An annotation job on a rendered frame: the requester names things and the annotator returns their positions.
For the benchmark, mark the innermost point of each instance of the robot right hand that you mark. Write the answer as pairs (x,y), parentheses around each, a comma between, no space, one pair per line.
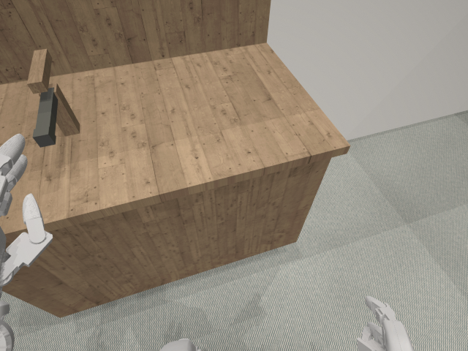
(392,336)

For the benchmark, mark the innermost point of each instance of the tap lever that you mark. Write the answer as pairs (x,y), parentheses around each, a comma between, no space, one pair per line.
(44,134)

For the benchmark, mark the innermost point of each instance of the robot left hand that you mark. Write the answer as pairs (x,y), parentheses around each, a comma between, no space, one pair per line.
(26,248)

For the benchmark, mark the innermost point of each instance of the left robot forearm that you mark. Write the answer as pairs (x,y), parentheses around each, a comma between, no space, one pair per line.
(7,338)

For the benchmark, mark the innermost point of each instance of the counter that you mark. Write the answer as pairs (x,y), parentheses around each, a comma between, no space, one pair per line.
(183,143)

